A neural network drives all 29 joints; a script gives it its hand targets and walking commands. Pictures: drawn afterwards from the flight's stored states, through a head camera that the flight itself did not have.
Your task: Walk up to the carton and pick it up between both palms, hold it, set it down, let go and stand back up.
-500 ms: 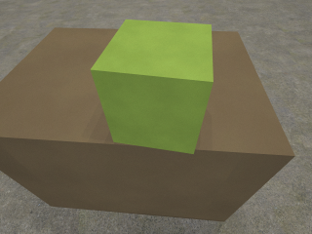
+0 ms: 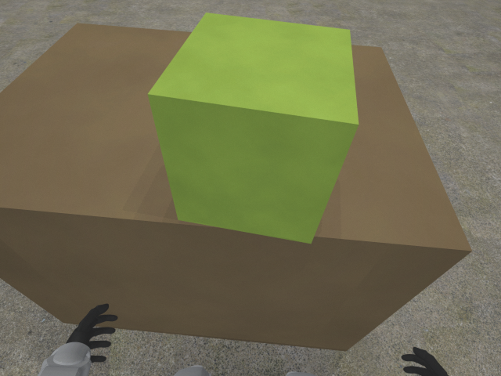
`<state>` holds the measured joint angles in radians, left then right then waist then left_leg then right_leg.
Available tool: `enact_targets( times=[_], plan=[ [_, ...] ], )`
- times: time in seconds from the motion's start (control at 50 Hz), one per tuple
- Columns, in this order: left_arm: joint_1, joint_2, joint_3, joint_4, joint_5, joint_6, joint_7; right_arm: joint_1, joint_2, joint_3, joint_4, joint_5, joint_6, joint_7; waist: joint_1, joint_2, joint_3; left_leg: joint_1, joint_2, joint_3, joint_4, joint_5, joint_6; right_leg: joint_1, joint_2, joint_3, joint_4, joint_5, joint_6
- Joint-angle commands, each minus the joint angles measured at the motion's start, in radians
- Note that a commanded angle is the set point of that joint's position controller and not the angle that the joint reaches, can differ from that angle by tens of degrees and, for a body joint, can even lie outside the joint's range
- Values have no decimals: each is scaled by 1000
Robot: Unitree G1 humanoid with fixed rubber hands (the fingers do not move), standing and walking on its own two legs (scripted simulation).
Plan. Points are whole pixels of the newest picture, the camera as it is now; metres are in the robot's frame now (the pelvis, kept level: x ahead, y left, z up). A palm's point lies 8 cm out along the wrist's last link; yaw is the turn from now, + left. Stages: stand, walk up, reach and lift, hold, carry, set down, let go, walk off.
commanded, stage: reach and lift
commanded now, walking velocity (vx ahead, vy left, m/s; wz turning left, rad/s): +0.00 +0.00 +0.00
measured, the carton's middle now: (259, 130) +0.48 +0.00 +0.14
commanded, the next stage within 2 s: none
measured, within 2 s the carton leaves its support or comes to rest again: neither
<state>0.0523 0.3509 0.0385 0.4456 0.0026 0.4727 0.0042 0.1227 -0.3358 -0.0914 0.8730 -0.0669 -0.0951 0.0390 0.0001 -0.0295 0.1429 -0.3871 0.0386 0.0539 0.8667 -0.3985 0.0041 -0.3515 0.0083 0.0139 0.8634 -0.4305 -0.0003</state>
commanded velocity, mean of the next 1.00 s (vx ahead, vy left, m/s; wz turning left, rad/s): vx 0.00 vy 0.00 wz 0.00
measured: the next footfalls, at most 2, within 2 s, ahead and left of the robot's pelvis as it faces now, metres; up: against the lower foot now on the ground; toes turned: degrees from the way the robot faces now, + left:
none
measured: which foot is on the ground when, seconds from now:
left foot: down 0.00-1.00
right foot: down 0.00-1.00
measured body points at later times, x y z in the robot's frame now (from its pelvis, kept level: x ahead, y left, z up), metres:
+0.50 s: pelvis +0.00 -0.03 +0.04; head +0.04 -0.01 +0.48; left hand +0.16 +0.25 -0.03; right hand +0.15 -0.28 -0.02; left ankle +0.05 +0.11 -0.70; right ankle +0.03 -0.12 -0.70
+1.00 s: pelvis -0.01 -0.01 +0.04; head +0.03 +0.02 +0.48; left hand +0.22 +0.23 +0.04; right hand +0.18 -0.24 +0.06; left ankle +0.05 +0.11 -0.70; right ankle +0.03 -0.12 -0.70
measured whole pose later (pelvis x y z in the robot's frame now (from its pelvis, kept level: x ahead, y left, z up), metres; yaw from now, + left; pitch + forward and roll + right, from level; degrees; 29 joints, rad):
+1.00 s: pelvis -0.01 -0.01 +0.04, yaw -1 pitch -1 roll +1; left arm 0.27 0.35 0.06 -0.15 -0.15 0.38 -0.01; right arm 0.40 -0.18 -0.02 -0.16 0.15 0.22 -0.12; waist 0.00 -0.08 0.11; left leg -0.28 0.02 0.08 0.47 -0.17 0.00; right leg -0.29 0.00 0.04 0.55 -0.24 -0.02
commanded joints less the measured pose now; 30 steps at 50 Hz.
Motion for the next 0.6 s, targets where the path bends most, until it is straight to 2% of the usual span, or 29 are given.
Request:
enact_targets(
  times=[0.0, 0.02, 0.04, 0.08, 0.1, 0.12, 0.16, 0.18, 0.2, 0.22, 0.26, 0.32, 0.34, 0.36, 0.38, 0.4, 0.42, 0.5, 0.52, 0.54, 0.58],
  plan=[
    [32, 154, 86, -249, 58, 15, 24, 14, -172, -104, -299, 76, -11, -9, -20, 5, -251, 324, 10, -26, -290, 203, -23, -16, -5, -41, -305, 340, -14],
    [57, 135, 76, -277, 53, 11, 25, 35, -166, -97, -305, 86, -12, -7, -19, 0, -274, 347, 8, -37, -295, 276, -29, 7, 6, -44, -312, 397, -15],
    [74, 125, 79, -288, 53, 8, 21, 49, -151, -75, -302, 94, -4, -4, -11, 21, -278, 361, 2, -34, -311, 297, -33, 26, 5, -41, -333, 404, -17],
    [127, 127, 86, -309, 45, 0, 16, 98, -154, -76, -331, 112, -7, -14, -21, -1, -320, 405, -10, -33, -313, 385, -30, 61, 10, -41, -343, 521, -4],
    [131, 125, 92, -316, 38, -8, 8, 108, -137, -60, -335, 115, -1, -19, -19, -28, -320, 405, -16, -23, -324, 394, -24, 80, 9, -31, -364, 539, 3],
    [145, 140, 107, -344, 38, -28, 6, 125, -123, -51, -373, 116, -6, -27, -11, -27, -337, 418, -32, -11, -332, 420, -18, 112, 4, -25, -374, 582, 13],
    [154, 147, 110, -373, 20, -54, 2, 154, -100, -46, -400, 119, -9, -39, -22, -50, -355, 439, -35, -14, -355, 434, -10, 130, 4, -26, -400, 608, 20],
    [175, 151, 116, -368, 16, -75, -2, 162, -92, -42, -411, 119, -19, -42, -14, -65, -366, 452, -45, -7, -374, 424, -8, 149, 0, -14, -425, 614, 25],
    [185, 148, 110, -397, -3, -87, 0, 186, -77, -34, -444, 128, -19, -41, -19, -49, -357, 459, -49, 5, -388, 405, -8, 144, -5, -9, -440, 586, 28],
    [196, 157, 110, -399, -9, -103, 1, 188, -70, -37, -479, 126, -21, -48, -9, -67, -355, 456, -49, 4, -411, 392, -4, 157, -5, -8, -457, 577, 31],
    [200, 173, 123, -407, -27, -140, -6, 235, -27, -10, -522, 127, -18, -61, -8, -91, -346, 431, -60, 23, -437, 367, 6, 175, -17, 11, -469, 570, 43],
    [208, 188, 141, -413, -56, -195, -13, 298, 32, 19, -592, 126, -18, -87, 2, -85, -336, 404, -79, 52, -474, 331, 13, 216, -40, 43, -509, 543, 53],
    [211, 196, 138, -429, -79, -207, -19, 304, 47, 26, -638, 127, -14, -99, 4, -99, -305, 394, -82, 64, -486, 302, 11, 211, -45, 51, -525, 504, 59],
    [202, 202, 135, -447, -90, -222, -20, 305, 64, 23, -645, 125, -10, -107, -5, -84, -298, 392, -80, 60, -491, 300, 10, 206, -46, 50, -534, 482, 62],
    [210, 201, 128, -446, -92, -233, -21, 308, 62, 25, -664, 120, -9, -110, 9, -64, -288, 426, -78, 58, -492, 278, 6, 147, -53, 50, -551, 389, 43],
    [218, 204, 122, -447, -111, -232, -22, 319, 83, 29, -719, 131, -2, -117, 24, -75, -270, 438, -73, 61, -500, 277, 9, 125, -57, 47, -568, 363, 37],
    [205, 221, 130, -450, -106, -233, -29, 321, 76, 29, -766, 129, 1, -130, 28, -88, -253, 478, -82, 61, -476, 266, 12, 51, -81, 61, -593, 300, 21],
    [181, 249, 127, -498, -142, -227, -41, 328, 111, 42, -909, 135, 49, -168, 43, -95, -233, 479, -88, 64, -458, 241, 13, -2, -95, 81, -615, 174, 3],
    [162, 255, 127, -526, -149, -213, -43, 324, 114, 51, -954, 143, 63, -176, 43, -92, -229, 514, -92, 63, -436, 238, 9, -64, -116, 82, -632, 109, -16],
    [171, 260, 138, -538, -146, -200, -40, 338, 116, 51, -980, 152, 78, -179, 63, -101, -236, 541, -90, 53, -423, 252, 14, -88, -128, 93, -638, 85, -28],
    [170, 261, 124, -583, -165, -189, -41, 340, 116, 47, -1047, 163, 102, -185, 59, -98, -241, 594, -88, 46, -396, 239, 7, -169, -137, 75, -649, 32, -52]
  ],
)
